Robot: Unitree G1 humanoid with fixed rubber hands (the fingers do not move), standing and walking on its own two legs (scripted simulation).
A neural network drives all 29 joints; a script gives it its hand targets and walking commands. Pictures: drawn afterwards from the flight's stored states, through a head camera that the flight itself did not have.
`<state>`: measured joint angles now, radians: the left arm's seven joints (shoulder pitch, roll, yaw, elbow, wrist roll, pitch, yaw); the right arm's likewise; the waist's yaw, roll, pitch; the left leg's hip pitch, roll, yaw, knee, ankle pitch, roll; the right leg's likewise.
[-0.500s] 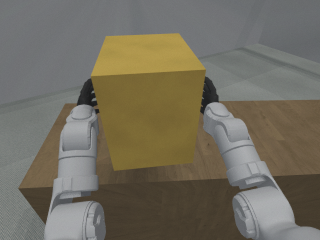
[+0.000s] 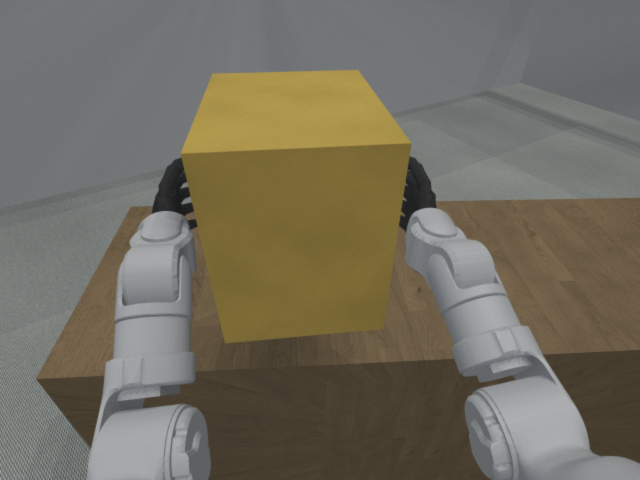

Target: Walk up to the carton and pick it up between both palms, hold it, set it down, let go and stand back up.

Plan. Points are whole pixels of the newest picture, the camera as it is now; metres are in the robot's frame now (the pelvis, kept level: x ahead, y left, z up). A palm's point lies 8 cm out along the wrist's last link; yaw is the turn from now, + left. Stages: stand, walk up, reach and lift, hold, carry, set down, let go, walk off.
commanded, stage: hold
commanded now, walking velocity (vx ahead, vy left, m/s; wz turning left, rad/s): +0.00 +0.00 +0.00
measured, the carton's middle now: (295, 198) +0.43 +0.01 +0.19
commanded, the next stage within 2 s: set down in 0.90 s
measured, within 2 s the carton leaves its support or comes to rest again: neither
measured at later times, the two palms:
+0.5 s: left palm (169, 224) +0.36 +0.16 +0.20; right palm (418, 217) +0.35 -0.14 +0.20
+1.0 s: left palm (166, 220) +0.36 +0.16 +0.21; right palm (418, 214) +0.35 -0.14 +0.20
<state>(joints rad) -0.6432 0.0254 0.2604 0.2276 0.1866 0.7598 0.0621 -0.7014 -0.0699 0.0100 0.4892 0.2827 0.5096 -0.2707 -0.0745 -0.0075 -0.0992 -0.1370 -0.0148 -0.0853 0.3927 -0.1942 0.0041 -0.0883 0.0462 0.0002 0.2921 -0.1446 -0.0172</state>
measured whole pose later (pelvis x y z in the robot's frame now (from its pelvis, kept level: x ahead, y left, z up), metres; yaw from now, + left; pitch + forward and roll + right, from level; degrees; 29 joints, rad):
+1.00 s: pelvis -0.01 +0.00 +0.00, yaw +0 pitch -5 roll -1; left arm -0.67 0.01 0.30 0.26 0.22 0.74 0.04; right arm -0.72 -0.05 -0.01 0.52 0.26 0.50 -0.27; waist -0.06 -0.01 -0.08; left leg -0.10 -0.01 -0.08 0.39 -0.19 0.00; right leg -0.06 0.05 0.00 0.29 -0.14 -0.02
